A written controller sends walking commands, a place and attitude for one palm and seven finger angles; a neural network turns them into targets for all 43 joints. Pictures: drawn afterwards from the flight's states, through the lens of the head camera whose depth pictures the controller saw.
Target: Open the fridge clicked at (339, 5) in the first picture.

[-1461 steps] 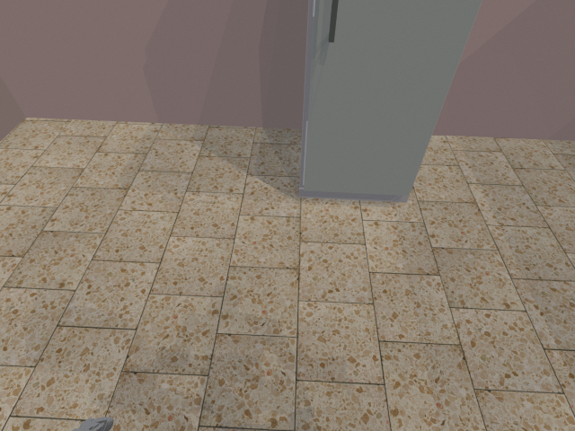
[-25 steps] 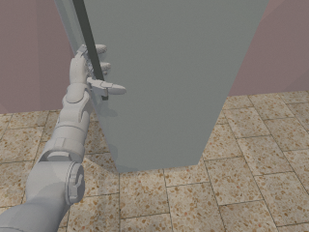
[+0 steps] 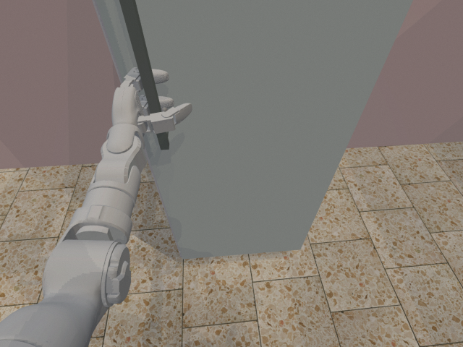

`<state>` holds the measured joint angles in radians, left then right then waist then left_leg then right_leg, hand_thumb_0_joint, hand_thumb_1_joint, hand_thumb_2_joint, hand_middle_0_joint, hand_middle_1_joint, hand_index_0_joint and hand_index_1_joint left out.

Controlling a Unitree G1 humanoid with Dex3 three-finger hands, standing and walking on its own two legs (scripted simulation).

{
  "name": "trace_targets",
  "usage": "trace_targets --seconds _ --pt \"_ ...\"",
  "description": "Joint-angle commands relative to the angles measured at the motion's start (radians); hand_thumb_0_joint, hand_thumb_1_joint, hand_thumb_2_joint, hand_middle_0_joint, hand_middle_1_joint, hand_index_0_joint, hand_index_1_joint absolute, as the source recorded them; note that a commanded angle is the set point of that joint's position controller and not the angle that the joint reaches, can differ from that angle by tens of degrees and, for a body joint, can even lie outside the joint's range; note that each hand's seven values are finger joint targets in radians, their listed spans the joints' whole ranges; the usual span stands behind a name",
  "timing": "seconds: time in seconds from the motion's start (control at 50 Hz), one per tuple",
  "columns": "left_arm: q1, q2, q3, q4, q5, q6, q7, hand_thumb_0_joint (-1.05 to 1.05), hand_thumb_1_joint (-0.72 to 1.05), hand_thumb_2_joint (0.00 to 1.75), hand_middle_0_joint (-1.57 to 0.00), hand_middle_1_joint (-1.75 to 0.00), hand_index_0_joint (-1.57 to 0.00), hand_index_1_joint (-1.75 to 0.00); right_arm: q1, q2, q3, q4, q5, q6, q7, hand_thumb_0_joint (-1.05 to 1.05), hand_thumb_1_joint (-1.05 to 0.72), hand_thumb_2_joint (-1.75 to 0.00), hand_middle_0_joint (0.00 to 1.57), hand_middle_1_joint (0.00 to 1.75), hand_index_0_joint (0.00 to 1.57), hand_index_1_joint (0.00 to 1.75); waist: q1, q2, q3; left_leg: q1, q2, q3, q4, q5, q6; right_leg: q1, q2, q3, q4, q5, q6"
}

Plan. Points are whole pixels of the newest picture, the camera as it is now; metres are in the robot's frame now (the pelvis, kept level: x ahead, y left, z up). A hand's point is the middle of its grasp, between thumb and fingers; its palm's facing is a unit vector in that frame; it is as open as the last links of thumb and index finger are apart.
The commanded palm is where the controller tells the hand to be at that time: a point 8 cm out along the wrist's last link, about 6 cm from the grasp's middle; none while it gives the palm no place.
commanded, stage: grip the handle and tug to test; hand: left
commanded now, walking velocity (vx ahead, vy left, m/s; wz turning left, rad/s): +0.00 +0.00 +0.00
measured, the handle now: (140, 39) +0.53 +0.15 +0.27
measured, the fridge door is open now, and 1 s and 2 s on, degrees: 0 1 32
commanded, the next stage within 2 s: pull the door a little, standing still in 0.96 s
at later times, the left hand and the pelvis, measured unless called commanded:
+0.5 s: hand (165, 108) +0.48 +0.12 +0.17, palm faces +0.07 -1.00 +0.01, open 5.1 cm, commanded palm +0.44 +0.17 +0.17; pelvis +0.00 +0.00 +0.00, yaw +0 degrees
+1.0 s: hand (164, 115) +0.46 +0.12 +0.17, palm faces +0.06 -1.00 +0.02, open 5.6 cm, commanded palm +0.41 +0.17 +0.17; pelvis +0.04 +0.00 +0.01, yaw -2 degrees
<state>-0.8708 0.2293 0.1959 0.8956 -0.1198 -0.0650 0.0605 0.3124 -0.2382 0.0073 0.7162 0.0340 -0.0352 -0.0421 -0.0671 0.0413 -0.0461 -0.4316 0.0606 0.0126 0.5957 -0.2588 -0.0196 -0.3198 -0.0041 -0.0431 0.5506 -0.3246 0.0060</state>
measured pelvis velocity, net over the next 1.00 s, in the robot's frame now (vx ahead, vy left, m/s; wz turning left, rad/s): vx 0.04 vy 0.00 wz -0.04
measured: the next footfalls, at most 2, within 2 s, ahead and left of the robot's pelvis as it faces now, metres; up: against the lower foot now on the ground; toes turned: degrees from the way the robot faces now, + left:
none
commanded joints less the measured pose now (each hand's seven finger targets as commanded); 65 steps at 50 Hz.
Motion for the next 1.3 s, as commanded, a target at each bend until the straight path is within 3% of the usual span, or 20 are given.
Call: trace_targets --seconds 0.0,0.12,0.2,0.26,0.32,0.38,0.4,0.44,0.48,0.5,0.56,0.62,0.66,0.7,0.72,0.92,1.04,1.08,1.24,1.28 --pt "-0.576 0.109 -0.026 -0.23 0.006 -0.077 -0.018 0.0 0.62 0.78 -0.42 -1.36 -0.42 -1.36 0.028 -0.139 -0.051 -0.083 -0.002 -0.038 -0.009 0.0 -0.9 -0.9 0.2 0.3 0.2 0.3 -0.038 -0.038 -0.332 0.279 -0.05 -0.007 -0.032 0.233 0.048 -0.021 0.044 -0.006 -0.071 0.326 -0.014" --pt "-0.578 0.153 0.014 -0.155 0.004 -0.084 -0.025 0.0 0.9 0.9 -0.45 -1.4 -0.45 -1.4 0.045 -0.143 -0.049 -0.072 -0.006 -0.039 -0.009 0.0 -0.9 -0.9 0.2 0.3 0.2 0.3 -0.032 -0.047 -0.322 0.239 -0.054 -0.004 -0.031 0.213 0.049 -0.016 0.041 -0.002 -0.07 0.318 -0.013" --pt "-0.556 0.17 0.03 -0.2 0.001 -0.106 -0.029 0.0 0.9 0.9 -0.45 -1.4 -0.45 -1.4 0.048 -0.143 -0.051 -0.079 -0.007 -0.041 -0.005 0.0 -0.9 -0.9 0.2 0.3 0.2 0.3 -0.021 -0.022 -0.374 0.263 -0.052 -0.004 -0.026 0.254 0.048 0.007 0.044 -0.003 -0.058 0.354 -0.016" --pt "-0.521 0.179 0.037 -0.176 0.003 -0.098 -0.032 0.0 0.9 0.9 -0.45 -1.4 -0.45 -1.4 0.058 -0.149 -0.054 -0.079 -0.007 -0.036 -0.004 0.0 -0.9 -0.9 0.2 0.3 0.2 0.3 -0.02 -0.064 -0.348 0.238 -0.053 -0.001 -0.027 0.253 0.05 0.02 0.044 -0.006 -0.061 0.361 -0.015" --pt "-0.563 0.163 0.023 -0.19 0.001 -0.09 -0.029 0.0 0.9 0.9 -0.45 -1.4 -0.45 -1.4 0.053 -0.145 -0.054 -0.079 -0.003 -0.035 -0.005 0.0 -0.9 -0.9 0.2 0.3 0.2 0.3 -0.033 -0.052 -0.33 0.238 -0.052 0.002 -0.029 0.23 0.052 -0.004 0.045 -0.003 -0.068 0.345 -0.011" --pt "-0.525 0.191 0.051 -0.215 0.005 -0.088 -0.028 0.0 0.9 0.9 -0.45 -1.4 -0.45 -1.4 0.054 -0.145 -0.057 -0.083 -0.004 -0.031 -0.006 0.0 -0.9 -0.9 0.2 0.3 0.2 0.3 -0.015 -0.031 -0.367 0.259 -0.051 0.004 -0.027 0.271 0.049 0.018 0.045 -0.004 -0.059 0.375 -0.016" --pt "-0.528 0.151 0.019 -0.239 0.001 -0.087 -0.031 0.0 0.9 0.9 -0.45 -1.4 -0.45 -1.4 0.05 -0.142 -0.057 -0.089 -0.004 -0.033 -0.004 0.0 -0.9 -0.9 0.2 0.3 0.2 0.3 -0.022 -0.04 -0.375 0.267 -0.052 0.004 -0.026 0.279 0.05 0.018 0.048 -0.005 -0.06 0.384 -0.014" --pt "-0.518 0.167 0.033 -0.227 -0.002 -0.08 -0.031 0.0 0.9 0.9 -0.45 -1.4 -0.45 -1.4 0.047 -0.144 -0.055 -0.087 -0.004 -0.033 -0.004 0.0 -0.9 -0.9 0.2 0.3 0.2 0.3 -0.02 -0.044 -0.346 0.249 -0.052 0.006 -0.031 0.255 0.051 0.018 0.047 -0.004 -0.066 0.368 -0.014" --pt "-0.502 0.197 0.058 -0.25 -0.001 -0.084 -0.029 0.0 0.9 0.9 -0.45 -1.4 -0.45 -1.4 0.047 -0.146 -0.057 -0.092 -0.004 -0.03 -0.005 0.0 -0.9 -0.9 0.2 0.3 0.2 0.3 -0.011 -0.057 -0.364 0.25 -0.051 0.006 -0.033 0.273 0.052 0.041 0.046 -0.003 -0.062 0.39 -0.014" --pt "-0.478 0.177 0.048 -0.269 -0.003 -0.081 -0.032 0.0 0.9 0.9 -0.45 -1.4 -0.45 -1.4 0.036 -0.141 -0.058 -0.101 -0.003 -0.031 -0.004 0.0 -0.9 -0.9 0.2 0.3 0.2 0.3 -0.002 -0.024 -0.376 0.258 -0.054 0.014 -0.03 0.282 0.05 0.046 0.047 -0.001 -0.061 0.401 -0.015" --pt "-0.427 0.168 0.045 -0.269 -0.006 -0.071 -0.034 0.0 0.9 0.9 -0.45 -1.4 -0.45 -1.4 0.036 -0.143 -0.057 -0.104 -0.003 -0.028 -0.003 0.0 -0.9 -0.9 0.2 0.3 0.2 0.3 -0.001 -0.058 -0.352 0.253 -0.053 0.014 -0.033 0.288 0.052 0.059 0.047 -0.005 -0.067 0.41 -0.015" --pt "-0.377 0.163 0.05 -0.329 -0.011 -0.057 -0.039 0.0 0.9 0.9 -0.45 -1.4 -0.45 -1.4 0.016 -0.138 -0.056 -0.124 0.0 -0.026 -0.002 0.0 -0.9 -0.9 0.2 0.3 0.2 0.3 0.016 -0.039 -0.371 0.26 -0.053 0.021 -0.036 0.322 0.051 0.084 0.047 -0.005 -0.06 0.452 -0.017" --pt "-0.309 0.196 0.084 -0.351 -0.014 -0.046 -0.039 0.0 0.9 0.9 -0.45 -1.4 -0.45 -1.4 0.016 -0.143 -0.059 -0.132 -0.002 -0.019 -0.002 0.0 -0.9 -0.9 0.2 0.3 0.2 0.3 0.034 -0.065 -0.385 0.259 -0.053 0.024 -0.038 0.348 0.052 0.122 0.047 -0.006 -0.058 0.482 -0.017" --pt "-0.279 0.15 0.05 -0.448 -0.014 -0.037 -0.042 0.0 0.9 0.9 -0.45 -1.4 -0.45 -1.4 -0.011 -0.129 -0.059 -0.153 0.001 -0.017 0.001 0.0 -0.9 -0.9 0.2 0.3 0.2 0.3 0.041 -0.006 -0.41 0.294 -0.054 0.033 -0.036 0.402 0.051 0.137 0.046 -0.004 -0.052 0.537 -0.019" --pt "-0.241 0.146 0.057 -0.461 -0.021 -0.026 -0.04 0.0 0.9 0.9 -0.45 -1.4 -0.45 -1.4 -0.009 -0.129 -0.06 -0.156 0.001 -0.017 0.003 0.0 -0.9 -0.9 0.2 0.3 0.2 0.3 0.045 -0.041 -0.41 0.295 -0.051 0.031 -0.037 0.418 0.051 0.147 0.048 -0.01 -0.052 0.551 -0.019" --pt "0.012 0.085 0.028 -0.762 -0.036 0.093 -0.033 0.0 0.9 0.9 -0.45 -1.4 -0.45 -1.4 -0.081 -0.113 -0.058 -0.209 0.006 0.003 0.007 0.0 -0.9 -0.9 0.2 0.3 0.2 0.3 0.079 -0.034 -0.398 0.359 -0.044 0.043 -0.054 0.594 0.049 0.233 0.042 -0.018 -0.058 0.708 -0.017" --pt "0.004 0.054 -0.006 -0.849 -0.024 0.168 -0.012 0.0 0.9 0.9 -0.45 -1.4 -0.45 -1.4 -0.112 -0.107 -0.049 -0.209 -0.003 0.017 -0.004 0.0 -0.9 -0.9 0.2 0.3 0.2 0.3 0.066 -0.035 -0.365 0.393 -0.048 0.04 -0.063 0.603 0.05 0.228 0.038 -0.018 -0.077 0.725 -0.016" --pt "-0.101 0.063 -0.018 -0.825 -0.016 0.188 -0.001 0.0 0.9 0.9 -0.45 -1.4 -0.45 -1.4 -0.115 -0.108 -0.045 -0.189 -0.005 0.027 -0.015 0.0 -0.9 -0.9 0.2 0.3 0.2 0.3 0.04 -0.043 -0.329 0.387 -0.051 0.036 -0.065 0.569 0.05 0.207 0.036 -0.016 -0.087 0.706 -0.014" --pt "0.147 0.003 -0.057 -0.959 -0.028 0.205 -0.02 0.0 0.9 0.9 -0.45 -1.4 -0.45 -1.4 -0.184 -0.091 -0.032 -0.245 -0.01 0.037 -0.012 0.0 -0.9 -0.9 0.2 0.3 0.2 0.3 0.087 -0.056 -0.359 0.418 -0.057 0.031 -0.076 0.613 0.05 0.266 0.024 -0.021 -0.079 0.753 -0.017" --pt "0.255 -0.013 -0.071 -0.999 -0.037 0.213 -0.026 0.0 0.9 0.9 -0.45 -1.4 -0.45 -1.4 -0.203 -0.088 -0.027 -0.265 -0.009 0.042 -0.009 0.0 -0.9 -0.9 0.2 0.3 0.2 0.3 0.096 -0.091 -0.34 0.401 -0.055 0.029 -0.086 0.599 0.05 0.284 0.021 -0.025 -0.082 0.751 -0.015"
